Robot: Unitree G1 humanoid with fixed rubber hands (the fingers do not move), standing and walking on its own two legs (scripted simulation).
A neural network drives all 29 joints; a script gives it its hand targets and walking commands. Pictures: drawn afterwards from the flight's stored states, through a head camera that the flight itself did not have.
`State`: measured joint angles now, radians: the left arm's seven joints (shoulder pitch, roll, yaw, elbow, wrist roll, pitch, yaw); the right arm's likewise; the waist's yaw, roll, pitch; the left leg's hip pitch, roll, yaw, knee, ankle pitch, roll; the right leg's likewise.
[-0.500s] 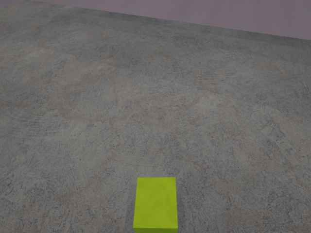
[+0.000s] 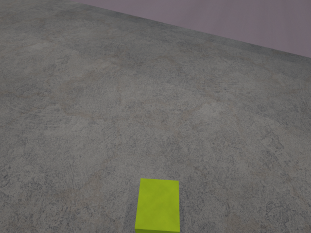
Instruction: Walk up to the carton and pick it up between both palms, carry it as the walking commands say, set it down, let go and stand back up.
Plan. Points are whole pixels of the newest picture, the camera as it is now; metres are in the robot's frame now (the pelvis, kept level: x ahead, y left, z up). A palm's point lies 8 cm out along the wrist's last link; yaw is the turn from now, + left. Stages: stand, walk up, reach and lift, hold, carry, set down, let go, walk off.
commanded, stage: walk up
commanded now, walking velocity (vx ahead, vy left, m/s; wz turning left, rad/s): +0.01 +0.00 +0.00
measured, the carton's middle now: (157, 209) +0.41 +0.00 -0.67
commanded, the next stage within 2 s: stand in 0.08 s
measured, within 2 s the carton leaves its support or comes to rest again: neither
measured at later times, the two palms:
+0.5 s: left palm out of the picture +0.00 +0.21 -0.15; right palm out of the picture +0.01 -0.23 -0.14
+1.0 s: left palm out of the picture +0.12 +0.21 -0.14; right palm out of the picture +0.13 -0.25 -0.14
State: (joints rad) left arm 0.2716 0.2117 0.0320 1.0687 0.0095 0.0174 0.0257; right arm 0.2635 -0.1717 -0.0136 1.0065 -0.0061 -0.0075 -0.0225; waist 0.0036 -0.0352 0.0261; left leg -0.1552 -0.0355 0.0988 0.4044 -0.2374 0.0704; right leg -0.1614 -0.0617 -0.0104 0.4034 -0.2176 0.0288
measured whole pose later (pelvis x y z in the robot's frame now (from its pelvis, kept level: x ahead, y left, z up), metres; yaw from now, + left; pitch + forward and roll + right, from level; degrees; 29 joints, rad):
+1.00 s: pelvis -0.01 -0.02 -0.02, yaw +2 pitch +5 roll -1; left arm 0.04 0.22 -0.04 0.75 -0.05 0.37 0.03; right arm 0.08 -0.23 0.04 0.70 0.08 0.37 -0.06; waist 0.00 0.01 -0.01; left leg -0.45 0.00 0.06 0.70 -0.34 0.04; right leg -0.43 -0.04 -0.04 0.68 -0.34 0.02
